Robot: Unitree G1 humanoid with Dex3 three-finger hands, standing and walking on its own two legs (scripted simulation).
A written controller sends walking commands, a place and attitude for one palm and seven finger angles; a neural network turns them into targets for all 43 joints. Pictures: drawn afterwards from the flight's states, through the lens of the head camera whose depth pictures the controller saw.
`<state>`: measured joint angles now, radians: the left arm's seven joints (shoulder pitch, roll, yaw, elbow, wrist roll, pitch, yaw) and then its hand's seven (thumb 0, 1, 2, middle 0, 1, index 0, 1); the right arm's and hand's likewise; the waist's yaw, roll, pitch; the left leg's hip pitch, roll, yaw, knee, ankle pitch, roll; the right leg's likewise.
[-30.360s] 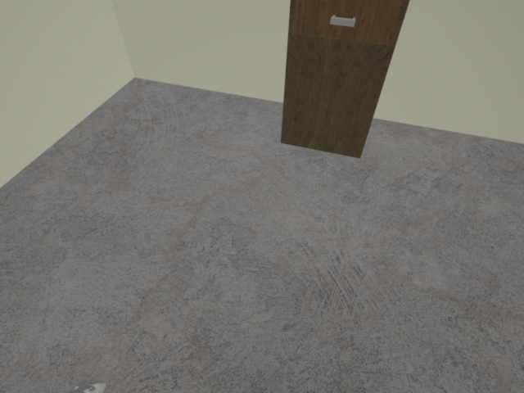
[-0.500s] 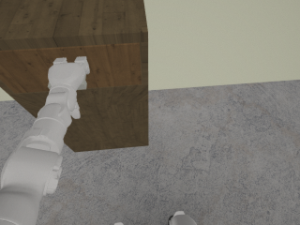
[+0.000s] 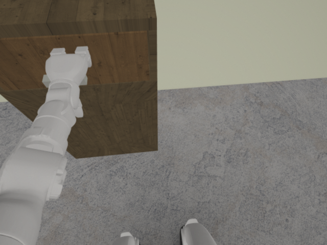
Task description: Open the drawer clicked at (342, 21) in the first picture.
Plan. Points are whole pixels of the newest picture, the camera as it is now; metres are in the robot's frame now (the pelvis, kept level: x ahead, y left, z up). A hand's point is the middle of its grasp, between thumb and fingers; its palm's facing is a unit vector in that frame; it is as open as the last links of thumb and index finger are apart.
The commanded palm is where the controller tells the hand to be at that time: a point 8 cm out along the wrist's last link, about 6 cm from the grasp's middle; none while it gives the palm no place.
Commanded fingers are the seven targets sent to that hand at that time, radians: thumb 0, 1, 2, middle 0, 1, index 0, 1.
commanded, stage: lower the fingers behind the handle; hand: left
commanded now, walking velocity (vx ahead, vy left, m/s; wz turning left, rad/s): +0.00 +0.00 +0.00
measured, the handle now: (66, 73) +0.57 +0.22 +0.03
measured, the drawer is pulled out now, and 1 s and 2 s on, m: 0.00 0.00 0.00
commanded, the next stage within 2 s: lift the fingers back up to retry in 0.38 s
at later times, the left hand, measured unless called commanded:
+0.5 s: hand (76, 85) +0.52 +0.19 +0.04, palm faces -0.03 +0.02 -1.00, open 14.1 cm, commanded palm +0.50 +0.19 +0.07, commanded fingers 0.00 -0.50 0.30 -0.30 -1.20 -0.30 -1.20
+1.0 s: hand (68, 74) +0.52 +0.19 +0.08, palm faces -0.02 +0.01 -1.00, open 13.6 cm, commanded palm +0.50 +0.19 +0.14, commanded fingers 0.00 -0.50 0.30 -0.30 -1.20 -0.30 -1.20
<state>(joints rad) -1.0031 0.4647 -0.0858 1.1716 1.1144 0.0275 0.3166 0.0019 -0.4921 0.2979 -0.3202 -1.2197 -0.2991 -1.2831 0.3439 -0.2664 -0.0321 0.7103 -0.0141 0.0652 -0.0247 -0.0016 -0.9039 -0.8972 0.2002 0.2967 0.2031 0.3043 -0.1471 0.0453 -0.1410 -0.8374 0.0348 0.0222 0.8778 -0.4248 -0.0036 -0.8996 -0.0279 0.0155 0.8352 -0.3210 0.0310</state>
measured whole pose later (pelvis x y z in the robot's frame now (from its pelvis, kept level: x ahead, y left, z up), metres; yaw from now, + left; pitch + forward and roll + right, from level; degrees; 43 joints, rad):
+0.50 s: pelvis -0.01 +0.00 -0.01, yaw -1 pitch +23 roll +0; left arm -0.99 0.48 -0.07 1.14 1.11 0.02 0.32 0.00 -0.49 0.30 -0.32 -1.20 -0.25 -1.25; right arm 0.37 -0.26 -0.03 0.71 -0.01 0.06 -0.02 0.00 -0.90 -0.90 0.20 0.30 0.20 0.30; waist -0.15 0.05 -0.14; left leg -0.88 0.04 0.03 0.91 -0.43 0.00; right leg -0.94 -0.02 0.03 0.86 -0.31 0.04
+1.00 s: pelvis +0.03 +0.00 +0.02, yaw +0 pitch +18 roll -1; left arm -0.89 0.44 -0.09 1.01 1.08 0.02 0.27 0.00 -0.49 0.30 -0.34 -1.21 -0.35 -1.22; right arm 0.35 -0.25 -0.06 0.72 -0.01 0.07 -0.02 0.00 -0.90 -0.90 0.20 0.30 0.20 0.30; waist -0.11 0.07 -0.12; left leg -0.66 0.04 0.02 0.74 -0.40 0.00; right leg -0.71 -0.03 0.01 0.69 -0.30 0.03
